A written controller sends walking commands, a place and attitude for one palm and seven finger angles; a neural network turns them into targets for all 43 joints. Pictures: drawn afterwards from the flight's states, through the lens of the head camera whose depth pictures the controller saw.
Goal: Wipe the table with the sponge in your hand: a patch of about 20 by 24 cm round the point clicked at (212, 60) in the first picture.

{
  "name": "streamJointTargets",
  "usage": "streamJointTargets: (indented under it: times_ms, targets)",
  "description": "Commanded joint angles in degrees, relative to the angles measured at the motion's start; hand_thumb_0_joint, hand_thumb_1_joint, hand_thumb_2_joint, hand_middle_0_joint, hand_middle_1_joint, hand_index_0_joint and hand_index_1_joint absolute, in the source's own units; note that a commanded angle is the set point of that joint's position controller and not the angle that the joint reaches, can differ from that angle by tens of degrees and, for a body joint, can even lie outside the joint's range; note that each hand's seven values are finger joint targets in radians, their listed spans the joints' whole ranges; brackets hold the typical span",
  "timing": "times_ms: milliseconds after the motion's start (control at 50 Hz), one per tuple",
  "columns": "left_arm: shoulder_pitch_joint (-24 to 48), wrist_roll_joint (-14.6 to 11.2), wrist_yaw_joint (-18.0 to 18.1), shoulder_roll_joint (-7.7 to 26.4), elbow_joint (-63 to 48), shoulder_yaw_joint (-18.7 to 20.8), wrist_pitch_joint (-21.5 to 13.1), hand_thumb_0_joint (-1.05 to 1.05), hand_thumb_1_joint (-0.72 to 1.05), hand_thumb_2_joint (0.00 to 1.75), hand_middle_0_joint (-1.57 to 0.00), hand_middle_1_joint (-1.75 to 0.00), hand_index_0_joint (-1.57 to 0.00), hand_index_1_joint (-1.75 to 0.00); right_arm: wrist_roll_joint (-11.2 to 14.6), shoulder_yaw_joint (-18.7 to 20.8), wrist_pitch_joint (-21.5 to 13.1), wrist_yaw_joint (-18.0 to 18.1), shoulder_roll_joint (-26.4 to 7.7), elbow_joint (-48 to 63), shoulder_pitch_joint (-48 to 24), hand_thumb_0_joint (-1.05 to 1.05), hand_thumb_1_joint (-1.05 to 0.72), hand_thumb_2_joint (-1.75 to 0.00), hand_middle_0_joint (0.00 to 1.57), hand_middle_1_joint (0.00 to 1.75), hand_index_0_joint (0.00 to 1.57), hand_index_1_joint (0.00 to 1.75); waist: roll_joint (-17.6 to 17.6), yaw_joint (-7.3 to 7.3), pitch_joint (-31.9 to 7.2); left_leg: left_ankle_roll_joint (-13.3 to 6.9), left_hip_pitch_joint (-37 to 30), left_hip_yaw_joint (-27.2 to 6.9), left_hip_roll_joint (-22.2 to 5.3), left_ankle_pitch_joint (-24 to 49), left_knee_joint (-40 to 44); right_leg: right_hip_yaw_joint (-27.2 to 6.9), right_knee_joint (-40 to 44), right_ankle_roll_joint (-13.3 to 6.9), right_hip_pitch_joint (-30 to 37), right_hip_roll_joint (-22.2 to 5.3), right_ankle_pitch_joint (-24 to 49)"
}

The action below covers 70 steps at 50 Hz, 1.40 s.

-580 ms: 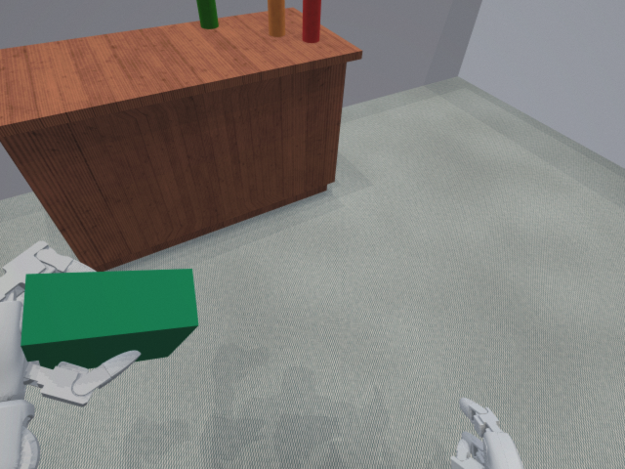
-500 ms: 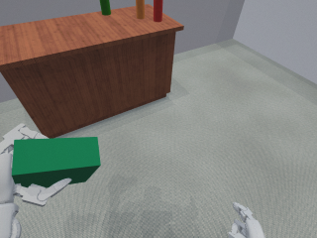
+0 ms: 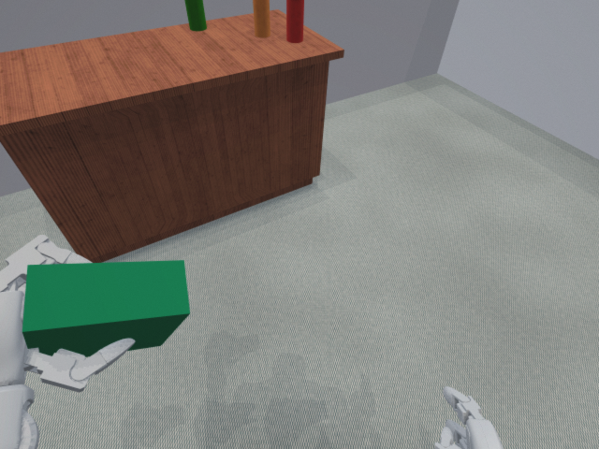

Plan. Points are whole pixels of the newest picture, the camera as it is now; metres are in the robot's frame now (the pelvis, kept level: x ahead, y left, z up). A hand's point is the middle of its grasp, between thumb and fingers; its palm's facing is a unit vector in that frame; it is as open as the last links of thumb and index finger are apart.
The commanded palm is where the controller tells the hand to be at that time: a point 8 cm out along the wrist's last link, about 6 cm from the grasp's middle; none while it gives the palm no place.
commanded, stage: walk to a spot facing it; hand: left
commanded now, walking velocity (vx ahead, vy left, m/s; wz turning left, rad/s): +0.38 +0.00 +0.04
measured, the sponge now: (130, 311) +0.23 +0.20 +0.13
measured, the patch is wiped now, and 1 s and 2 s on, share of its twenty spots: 0.00 0.00 0.00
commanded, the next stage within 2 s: none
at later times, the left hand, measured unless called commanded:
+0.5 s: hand (97, 257) +0.28 +0.25 +0.15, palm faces +0.44 -0.81 -0.38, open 9.9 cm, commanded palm +0.22 +0.29 +0.18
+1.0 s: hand (196, 154) +0.48 +0.19 +0.15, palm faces +0.39 -0.78 -0.49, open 9.9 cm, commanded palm +0.40 +0.23 +0.18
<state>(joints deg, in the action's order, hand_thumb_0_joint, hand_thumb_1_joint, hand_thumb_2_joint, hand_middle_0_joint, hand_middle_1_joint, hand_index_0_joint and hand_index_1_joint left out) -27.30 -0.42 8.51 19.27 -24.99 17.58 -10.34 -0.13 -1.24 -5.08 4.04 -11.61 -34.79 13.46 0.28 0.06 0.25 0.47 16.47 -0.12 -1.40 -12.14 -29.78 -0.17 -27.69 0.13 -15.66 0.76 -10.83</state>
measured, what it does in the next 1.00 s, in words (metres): walks ahead: left foot, then right foot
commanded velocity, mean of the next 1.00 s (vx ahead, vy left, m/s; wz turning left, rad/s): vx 0.38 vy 0.00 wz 0.02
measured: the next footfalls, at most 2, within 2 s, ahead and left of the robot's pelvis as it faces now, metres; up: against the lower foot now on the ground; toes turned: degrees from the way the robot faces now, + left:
left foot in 0.52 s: +0.16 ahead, +0.13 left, +0.00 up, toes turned +12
right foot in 0.94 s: +0.35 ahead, -0.13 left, +0.00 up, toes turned -11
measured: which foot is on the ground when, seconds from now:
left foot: down 0.00-0.30, up 0.32-0.50, down 0.52-0.94, up 0.96-1.00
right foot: down 0.00-0.54, up 0.56-0.92, down 0.94-1.00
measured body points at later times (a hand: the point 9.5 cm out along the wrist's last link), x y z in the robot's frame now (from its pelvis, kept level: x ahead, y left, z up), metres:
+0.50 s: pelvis +0.08 +0.00 -0.01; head +0.10 +0.02 +0.44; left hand +0.25 +0.29 +0.17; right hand +0.24 -0.24 -0.10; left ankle +0.11 +0.12 -0.73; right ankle +0.04 -0.12 -0.74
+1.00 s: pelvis +0.25 -0.05 -0.02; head +0.29 -0.07 +0.42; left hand +0.45 +0.23 +0.18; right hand +0.41 -0.26 -0.14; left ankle +0.13 +0.10 -0.68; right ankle +0.32 -0.12 -0.74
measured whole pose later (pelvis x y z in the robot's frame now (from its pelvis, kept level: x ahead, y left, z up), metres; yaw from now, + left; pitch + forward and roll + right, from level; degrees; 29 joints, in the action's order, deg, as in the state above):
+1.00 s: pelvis +0.25 -0.05 -0.02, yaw +2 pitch -1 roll +0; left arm -23.7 0.1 7.6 21.6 -28.4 20.7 -9.9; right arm -0.1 -0.1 -4.1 3.1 -10.2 -37.5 10.9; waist 2.7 -0.3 5.8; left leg 0.7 15.7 3.0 -8.4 -29.2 -60.0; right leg 13.3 -40.4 -4.7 -23.3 -3.0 -15.9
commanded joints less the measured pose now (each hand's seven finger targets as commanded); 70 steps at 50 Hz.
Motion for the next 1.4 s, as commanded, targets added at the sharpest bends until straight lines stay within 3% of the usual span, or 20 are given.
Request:
streamJointTargets:
  times_ms: [0,200,280,300,380,460,480,500,520,540,680,800,880,900,920,940,1000,1100,1280,1380]
  targets:
    - [6.01,-0.31,1.73,9.26,-14.53,6.57,-3.64,0.00,0.10,1.30,-1.20,-1.60,-1.20,-1.60,-0.14,2.98,-2.33,1.07,-7.03,9.23,-6.05,0.00,-0.90,-0.90,0.20,0.30,0.20,0.30,2.36,-0.39,-4.43,-3.28,3.44,-3.06,-3.73,-22.10,6.28,-5.10,5.05,-2.15,-0.31,-4.39,-22.66]
    - [5.45,0.05,1.70,7.73,-10.91,6.33,-3.57,0.00,0.10,1.30,-1.20,-1.60,-1.20,-1.60,-0.20,2.99,-2.29,1.40,-6.99,8.05,-5.01,0.00,-0.90,-0.90,0.20,0.30,0.20,0.30,8.99,-0.47,-3.13,-6.93,5.95,-10.65,-10.09,-18.42,7.06,1.62,-3.42,-1.58,2.27,-1.94,-16.19]
    - [9.40,0.31,1.82,10.45,-11.00,6.30,-3.91,0.00,0.10,1.30,-1.20,-1.60,-1.20,-1.60,0.18,2.78,-2.05,0.70,-5.54,7.33,-5.97,0.00,-0.90,-0.90,0.20,0.30,0.20,0.30,-14.60,0.32,1.79,-1.21,22.13,4.18,0.31,-16.76,-23.62,-27.88,14.63,-11.60,8.44,-20.54,-26.63]
    - [11.84,0.43,1.99,10.81,-11.52,6.30,-4.36,0.00,0.10,1.30,-1.20,-1.60,-1.20,-1.60,0.22,3.29,-2.15,0.47,-6.60,7.17,-7.00,0.00,-0.90,-0.90,0.20,0.30,0.20,0.30,-12.22,0.17,1.69,-0.54,24.79,1.68,-1.27,-17.35,-30.40,-29.53,15.77,-14.09,10.15,-23.25,-23.28]
    - [8.27,0.56,2.04,12.79,-15.10,9.17,-6.22,0.00,0.10,1.30,-1.20,-1.60,-1.20,-1.60,-0.48,1.85,-1.34,0.30,-4.56,6.97,-6.49,0.00,-0.90,-0.90,0.20,0.30,0.20,0.30,-5.22,0.53,-0.60,-0.74,14.92,4.18,-4.36,-12.65,-17.39,-11.54,8.88,-11.88,8.33,-17.91,4.37]
    - [6.70,-0.69,2.56,11.07,-18.62,9.19,-6.10,0.00,0.10,1.30,-1.20,-1.60,-1.20,-1.60,-0.52,2.62,-1.55,0.78,-4.49,8.41,-5.38,0.00,-0.90,-0.90,0.20,0.30,0.20,0.30,-3.06,-0.42,-7.34,-0.62,-5.79,11.34,0.19,0.56,2.41,-1.39,-2.63,-6.61,6.05,-10.69,6.00]
    - [6.25,-0.91,2.75,10.93,-19.91,9.24,-6.41,0.00,0.10,1.30,-1.20,-1.60,-1.20,-1.60,-0.30,3.43,-1.78,1.26,-5.48,8.60,-4.36,0.00,-0.90,-0.90,0.20,0.30,0.20,0.30,3.13,-1.34,-9.82,-2.08,-15.32,7.88,-2.26,2.19,4.91,0.34,-13.00,-4.26,0.89,-8.47,9.13]
    - [3.71,-1.15,2.69,8.72,-21.00,7.75,-6.47,0.00,0.10,1.30,-1.20,-1.60,-1.20,-1.60,-0.13,4.27,-1.80,1.27,-7.25,9.20,-4.80,0.00,-0.90,-0.90,0.20,0.30,0.20,0.30,16.39,-1.48,-12.12,-6.37,-25.68,-8.46,-14.69,4.93,7.20,4.67,-26.04,-0.67,-11.51,-3.58,-6.66]
    - [5.67,-0.94,3.15,9.98,-23.59,7.66,-7.14,0.00,0.10,1.30,-1.20,-1.60,-1.20,-1.60,-0.08,3.57,-1.89,0.73,-6.52,9.46,-4.42,0.00,-0.90,-0.90,0.20,0.30,0.20,0.30,19.56,-1.49,-11.54,-12.91,-27.28,-23.82,-24.27,13.06,10.43,3.46,-37.30,0.14,-20.12,-0.92,-24.39]
    - [6.85,-0.21,2.88,13.08,-20.01,9.59,-6.96,0.00,0.10,1.30,-1.20,-1.60,-1.20,-1.60,-0.44,3.23,-2.24,0.40,-6.04,8.08,-4.79,0.00,-0.90,-0.90,0.20,0.30,0.20,0.30,14.00,-1.89,-8.33,-14.61,-22.26,-25.95,-26.30,6.84,12.81,0.00,-43.06,-0.33,-23.19,-3.41,-23.22]
    - [2.59,-0.16,1.55,8.05,-20.32,6.81,-4.38,0.00,0.10,1.30,-1.20,-1.60,-1.20,-1.60,0.24,3.96,-3.70,-0.83,-6.11,7.15,-3.96,0.00,-0.90,-0.90,0.20,0.30,0.20,0.30,12.08,-0.70,-2.88,-8.81,-12.83,-0.40,-17.14,8.14,13.89,6.18,-32.56,1.58,-22.10,-6.81,-8.13]
    - [4.45,-0.33,0.74,9.76,-16.27,9.05,-4.37,0.00,0.10,1.30,-1.20,-1.60,-1.20,-1.60,-0.30,3.66,-3.89,0.01,-5.09,7.88,-4.92,0.00,-0.90,-0.90,0.20,0.30,0.20,0.30,13.84,-1.14,-0.87,-7.27,-11.80,5.87,-16.87,12.80,13.59,12.23,-15.22,1.64,-13.63,-4.60,-4.38]
    - [4.89,-0.27,0.59,10.84,-14.95,9.70,-3.85,0.00,0.10,1.30,-1.20,-1.60,-1.20,-1.60,0.23,3.67,-3.05,0.05,-4.97,7.45,-5.79,0.00,-0.90,-0.90,0.20,0.30,0.20,0.30,9.07,0.91,-7.22,-5.60,-7.84,10.25,-13.10,17.12,-7.59,15.47,-2.36,0.39,7.73,-0.22,-0.32]
    - [4.83,0.02,0.62,10.68,-15.17,8.93,-3.25,0.00,0.10,1.30,-1.20,-1.60,-1.20,-1.60,0.73,3.54,-2.61,-0.23,-3.58,7.54,-5.60,0.00,-0.90,-0.90,0.20,0.30,0.20,0.30,0.78,1.15,-10.18,-4.49,-2.65,11.64,-9.98,11.70,-21.30,8.34,0.02,-2.04,14.52,-5.45,0.40]
    - [5.85,0.42,0.92,14.59,-16.84,11.29,-3.10,0.00,0.10,1.30,-1.20,-1.60,-1.20,-1.60,0.76,3.58,-2.00,-0.24,-2.65,8.55,-6.57,0.00,-0.90,-0.90,0.20,0.30,0.20,0.30,-14.57,0.96,-12.27,-2.32,13.61,10.83,-2.97,-13.21,-38.73,-15.85,3.24,-7.88,23.79,-19.78,10.82]
    - [5.24,-0.54,1.35,16.84,-17.83,14.56,-3.55,0.00,0.10,1.30,-1.20,-1.60,-1.20,-1.60,0.32,3.13,-2.20,-0.33,-3.67,9.29,-8.24,0.00,-0.90,-0.90,0.20,0.30,0.20,0.30,-16.54,1.58,-13.19,-1.48,21.60,3.19,-0.19,-21.75,-49.21,-28.48,7.79,-11.25,24.67,-26.56,14.50]
    - [2.88,-0.83,0.74,17.22,-20.60,15.87,-5.08,0.00,0.10,1.30,-1.20,-1.60,-1.20,-1.60,0.23,3.87,-1.06,-1.70,-4.79,6.76,-8.26,0.00,-0.90,-0.90,0.20,0.30,0.20,0.30,-3.87,0.52,-10.29,0.46,23.85,-2.47,-5.55,-11.92,-53.97,-19.87,7.84,-10.84,18.39,-25.47,2.68]
    - [-2.15,-1.38,1.16,14.97,-20.61,16.09,-6.49,0.00,0.10,1.30,-1.20,-1.60,-1.20,-1.60,0.11,4.23,1.29,-1.28,-4.63,6.83,-8.58,0.00,-0.90,-0.90,0.20,0.30,0.20,0.30,-3.27,-0.88,-7.10,1.90,24.89,0.50,-6.73,-4.45,-45.82,-2.06,8.88,-8.61,12.39,-20.87,14.64]
    - [-0.94,-1.30,2.73,11.80,-16.76,12.46,-5.22,0.00,0.10,1.30,-1.20,-1.60,-1.20,-1.60,0.11,4.45,0.32,-0.90,-4.36,10.38,-5.36,0.00,-0.90,-0.90,0.20,0.30,0.20,0.30,-8.94,1.71,-5.47,-0.39,14.04,12.24,-3.10,-2.14,-10.42,4.81,5.66,-7.66,16.14,-19.51,25.21]
    - [8.20,-0.74,3.27,12.27,-18.60,9.28,-5.54,0.00,0.10,1.30,-1.20,-1.60,-1.20,-1.60,-0.03,4.68,-0.31,0.67,-5.22,10.38,-2.94,0.00,-0.90,-0.90,0.20,0.30,0.20,0.30,-1.89,-2.01,-10.03,-3.92,-14.28,10.82,-0.86,5.60,2.32,11.20,-19.96,-2.07,3.77,-14.87,23.18]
